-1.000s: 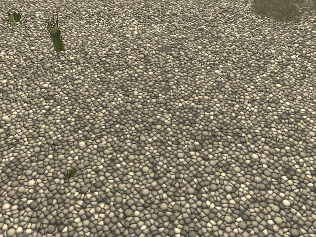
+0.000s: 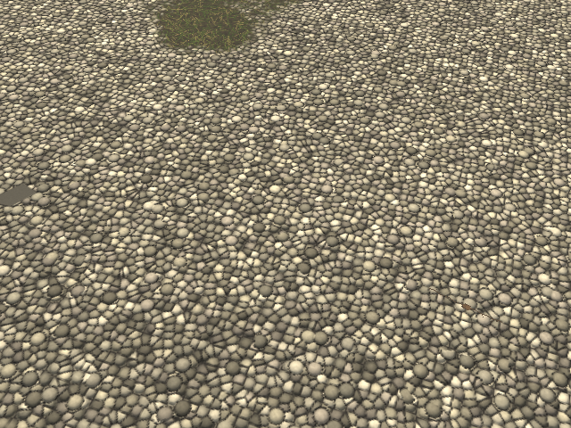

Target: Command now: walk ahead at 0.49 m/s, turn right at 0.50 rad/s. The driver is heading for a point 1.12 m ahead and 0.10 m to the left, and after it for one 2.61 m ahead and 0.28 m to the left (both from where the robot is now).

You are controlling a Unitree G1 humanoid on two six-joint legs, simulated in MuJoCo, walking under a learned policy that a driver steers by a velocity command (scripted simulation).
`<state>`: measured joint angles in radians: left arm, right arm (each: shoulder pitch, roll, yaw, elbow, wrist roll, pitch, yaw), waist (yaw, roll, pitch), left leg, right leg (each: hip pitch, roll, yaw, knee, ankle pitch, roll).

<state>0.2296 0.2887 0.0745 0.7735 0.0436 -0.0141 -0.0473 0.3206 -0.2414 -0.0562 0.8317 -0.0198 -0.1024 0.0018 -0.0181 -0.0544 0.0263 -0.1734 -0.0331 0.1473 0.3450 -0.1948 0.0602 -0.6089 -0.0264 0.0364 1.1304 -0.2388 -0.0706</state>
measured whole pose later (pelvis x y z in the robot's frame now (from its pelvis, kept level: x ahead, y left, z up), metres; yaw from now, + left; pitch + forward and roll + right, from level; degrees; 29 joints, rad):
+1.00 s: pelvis +0.54 +0.00 -0.01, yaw +14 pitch +0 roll +0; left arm 0.19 0.23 0.03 0.83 0.04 -0.07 0.00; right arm 0.29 -0.26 -0.07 0.88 0.00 -0.04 0.01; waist -0.01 -0.01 0.06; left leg -0.24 -0.14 0.02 0.41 -0.18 0.15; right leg -0.52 -0.09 0.02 1.16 -0.31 0.01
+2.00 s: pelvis +0.99 +0.12 -0.01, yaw +12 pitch +0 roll -1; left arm 0.29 0.26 0.07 0.90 0.02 0.02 0.01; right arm 0.13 -0.21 -0.01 0.80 -0.02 -0.04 -0.04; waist 0.04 -0.03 0.08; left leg -0.36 0.02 0.11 0.48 -0.12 0.06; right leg -0.44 0.03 0.00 1.14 -0.48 -0.01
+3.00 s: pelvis +0.99 +0.11 +0.00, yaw -6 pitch -2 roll +0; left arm 0.23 0.23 0.02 0.99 0.01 0.01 0.02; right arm 0.21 -0.21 -0.01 0.94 -0.01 0.00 -0.03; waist 0.01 -0.01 0.03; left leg -0.12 -0.03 0.01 0.38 -0.22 0.04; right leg -0.17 0.06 0.06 0.36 -0.16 -0.03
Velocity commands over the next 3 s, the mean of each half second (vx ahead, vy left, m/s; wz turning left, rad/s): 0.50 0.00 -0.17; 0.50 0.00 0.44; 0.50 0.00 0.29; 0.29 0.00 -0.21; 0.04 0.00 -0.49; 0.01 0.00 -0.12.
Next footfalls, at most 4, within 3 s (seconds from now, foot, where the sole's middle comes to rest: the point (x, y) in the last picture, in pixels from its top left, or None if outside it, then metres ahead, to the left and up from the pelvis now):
0.28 right None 0.30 -0.13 -0.78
0.82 left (264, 381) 0.59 0.05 -0.78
1.36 right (287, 261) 0.94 -0.01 -0.78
1.84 left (202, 220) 1.09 0.24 -0.78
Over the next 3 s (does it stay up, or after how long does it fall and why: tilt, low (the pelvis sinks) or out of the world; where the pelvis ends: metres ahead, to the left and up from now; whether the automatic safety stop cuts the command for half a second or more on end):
stays up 0.99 0.11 0.00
